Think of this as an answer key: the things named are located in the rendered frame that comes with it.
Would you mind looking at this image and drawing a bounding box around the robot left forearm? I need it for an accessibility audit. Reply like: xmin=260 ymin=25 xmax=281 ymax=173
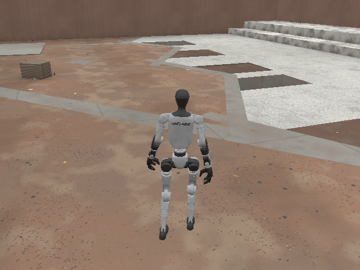
xmin=148 ymin=135 xmax=160 ymax=159

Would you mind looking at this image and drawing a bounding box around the robot right forearm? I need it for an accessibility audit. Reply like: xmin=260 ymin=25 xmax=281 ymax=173
xmin=200 ymin=139 xmax=212 ymax=168

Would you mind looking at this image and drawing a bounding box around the right robot upper arm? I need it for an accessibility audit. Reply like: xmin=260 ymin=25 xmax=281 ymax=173
xmin=193 ymin=114 xmax=206 ymax=147

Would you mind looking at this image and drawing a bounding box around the robot torso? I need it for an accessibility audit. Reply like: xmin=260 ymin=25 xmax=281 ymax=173
xmin=168 ymin=111 xmax=194 ymax=169

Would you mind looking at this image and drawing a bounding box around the left robot hand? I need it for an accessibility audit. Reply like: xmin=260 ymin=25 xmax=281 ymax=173
xmin=147 ymin=157 xmax=160 ymax=170

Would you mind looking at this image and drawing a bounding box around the right robot thigh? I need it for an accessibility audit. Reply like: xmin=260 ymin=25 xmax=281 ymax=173
xmin=187 ymin=157 xmax=199 ymax=195

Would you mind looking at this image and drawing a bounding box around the right robot hand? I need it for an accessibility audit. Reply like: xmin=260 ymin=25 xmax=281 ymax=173
xmin=199 ymin=167 xmax=213 ymax=184

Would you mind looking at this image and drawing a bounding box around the left robot upper arm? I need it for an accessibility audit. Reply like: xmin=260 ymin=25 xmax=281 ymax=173
xmin=154 ymin=113 xmax=170 ymax=144

